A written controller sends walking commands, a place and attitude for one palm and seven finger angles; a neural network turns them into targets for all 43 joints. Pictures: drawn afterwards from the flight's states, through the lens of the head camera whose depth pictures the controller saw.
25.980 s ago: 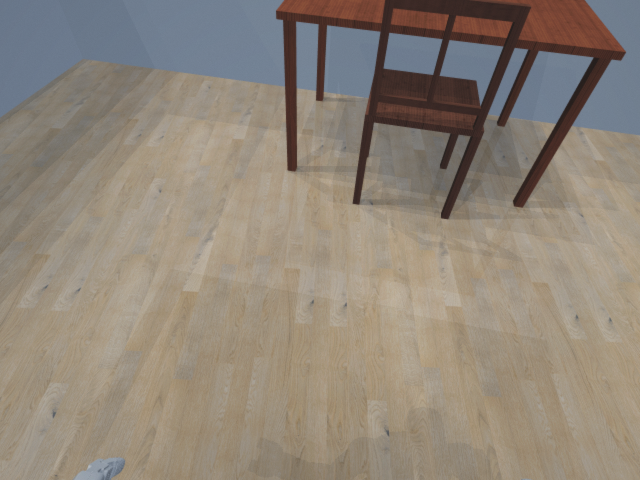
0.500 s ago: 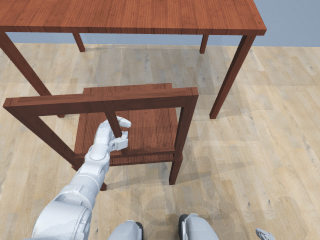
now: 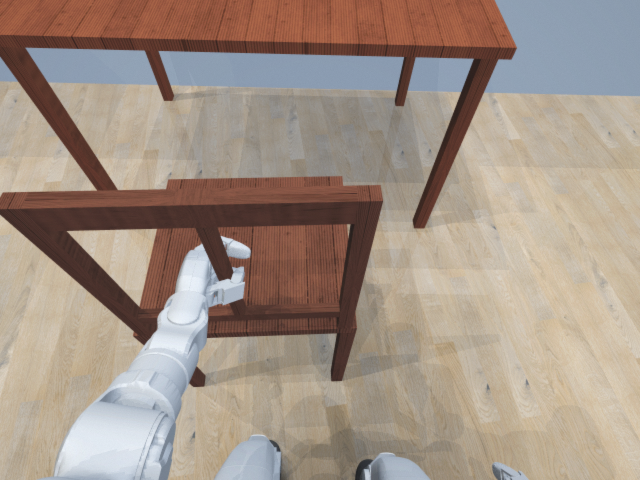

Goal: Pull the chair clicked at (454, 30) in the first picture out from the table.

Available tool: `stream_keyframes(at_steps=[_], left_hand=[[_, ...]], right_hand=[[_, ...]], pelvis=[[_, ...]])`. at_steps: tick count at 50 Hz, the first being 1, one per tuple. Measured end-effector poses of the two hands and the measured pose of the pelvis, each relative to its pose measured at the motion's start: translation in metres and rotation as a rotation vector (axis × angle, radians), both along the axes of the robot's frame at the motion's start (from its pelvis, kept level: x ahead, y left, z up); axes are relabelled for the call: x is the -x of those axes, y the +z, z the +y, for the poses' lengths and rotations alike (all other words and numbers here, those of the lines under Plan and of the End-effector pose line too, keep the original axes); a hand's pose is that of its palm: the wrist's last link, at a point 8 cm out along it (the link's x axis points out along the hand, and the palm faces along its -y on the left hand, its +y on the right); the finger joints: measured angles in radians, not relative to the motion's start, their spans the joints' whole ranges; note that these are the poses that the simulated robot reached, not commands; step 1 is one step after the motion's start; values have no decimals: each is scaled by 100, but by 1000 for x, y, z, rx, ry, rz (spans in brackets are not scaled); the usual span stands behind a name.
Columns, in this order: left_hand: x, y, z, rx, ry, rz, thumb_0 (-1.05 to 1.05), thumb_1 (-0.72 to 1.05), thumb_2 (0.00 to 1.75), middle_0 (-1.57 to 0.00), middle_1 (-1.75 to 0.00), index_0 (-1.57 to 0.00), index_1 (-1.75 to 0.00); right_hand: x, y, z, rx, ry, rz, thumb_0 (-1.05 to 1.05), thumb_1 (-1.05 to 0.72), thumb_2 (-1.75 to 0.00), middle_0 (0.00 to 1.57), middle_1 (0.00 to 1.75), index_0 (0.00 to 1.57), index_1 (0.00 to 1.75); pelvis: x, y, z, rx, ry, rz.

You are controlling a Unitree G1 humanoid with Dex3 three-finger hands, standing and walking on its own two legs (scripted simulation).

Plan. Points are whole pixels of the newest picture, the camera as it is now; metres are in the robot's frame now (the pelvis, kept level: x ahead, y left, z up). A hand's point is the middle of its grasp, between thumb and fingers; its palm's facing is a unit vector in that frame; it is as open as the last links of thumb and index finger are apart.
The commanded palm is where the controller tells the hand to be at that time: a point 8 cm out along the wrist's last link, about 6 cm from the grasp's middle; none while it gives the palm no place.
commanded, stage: step backward, pulling the chair out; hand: left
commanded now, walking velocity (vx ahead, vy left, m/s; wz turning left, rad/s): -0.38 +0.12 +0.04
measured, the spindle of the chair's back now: (225, 274) +0.39 +0.16 -0.06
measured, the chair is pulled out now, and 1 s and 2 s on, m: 0.41 0.58 0.58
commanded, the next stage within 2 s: stop walking, hand still on the chair in 0.46 s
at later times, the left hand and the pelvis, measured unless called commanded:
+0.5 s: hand (229, 341) +0.28 +0.14 -0.05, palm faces +0.03 -0.98 -0.18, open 5.2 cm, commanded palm +0.29 +0.19 -0.05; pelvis -0.08 -0.01 +0.00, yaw +0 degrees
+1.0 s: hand (220, 407) +0.20 +0.13 -0.05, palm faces +0.04 -0.98 -0.18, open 5.2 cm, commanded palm +0.18 +0.19 -0.03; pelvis -0.08 -0.01 +0.01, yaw +0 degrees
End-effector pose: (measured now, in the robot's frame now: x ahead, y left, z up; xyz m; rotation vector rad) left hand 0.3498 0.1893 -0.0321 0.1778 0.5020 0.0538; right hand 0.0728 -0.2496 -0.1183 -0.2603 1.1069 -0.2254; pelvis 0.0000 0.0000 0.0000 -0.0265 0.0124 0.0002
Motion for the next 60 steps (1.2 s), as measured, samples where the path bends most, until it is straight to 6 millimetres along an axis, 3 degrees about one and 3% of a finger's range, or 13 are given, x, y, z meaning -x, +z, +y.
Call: stream_keyframes(at_steps=[6, 13, 18, 27, 36, 42, 48, 60], left_hand=[[19, 0, -3, -14, 27, -5, 5, 68, 83, -34, -122, -50, -145], [42, 1, -5, -1, 2, 5, 4, 69, 81, -31, -124, -50, -145], [61, 1, -2, 12, -5, 16, 5, 71, 80, -28, -125, -50, -145], [93, 2, -3, 3, 30, 17, 5, 70, 82, -31, -123, -50, -145], [125, 2, -4, -1, 5, 11, 5, 70, 80, -31, -124, -50, -145], [150, 2, -4, 11, 9, 22, 5, 71, 80, -29, -125, -50, -145], [166, 2, -4, 7, 32, 23, 5, 70, 82, -30, -124, -50, -145], [168, 3, -4, 4, 32, 32, 6, 69, 83, -31, -124, -50, -145]], right_hand=[[19, -6, -9, -27, -31, -19, 1, -90, -90, 20, 30, 20, 30], [45, 3, -21, 61, -22, 3, 1, -90, -90, 20, 30, 20, 30], [59, 10, -14, 58, -9, 8, 1, -90, -90, 20, 30, 20, 30], [81, -1, -5, -35, -16, -25, 1, -90, -90, 20, 30, 20, 30], [100, 9, -12, 32, -44, -55, 1, -90, -90, 20, 30, 20, 30], [91, 15, 4, -11, -12, -82, 1, -90, -90, 20, 30, 20, 30], [66, 15, 11, -59, 25, -130, 1, -90, -90, 20, 30, 20, 30], [6, 34, -2, -20, 32, -232, 1, -90, -90, 20, 30, 20, 30]], pelvis=[[26, -1, -11, 0, 5, -6], [47, 0, 5, -24, 40, 11], [62, 4, 6, -19, 16, 7], [89, 1, -11, -2, 3, -2], [102, 2, 4, -14, 1, -47], [97, 9, -2, -8, 5, -63], [84, 10, -10, -18, 3, -71], [53, 16, -8, -25, -5, -52]])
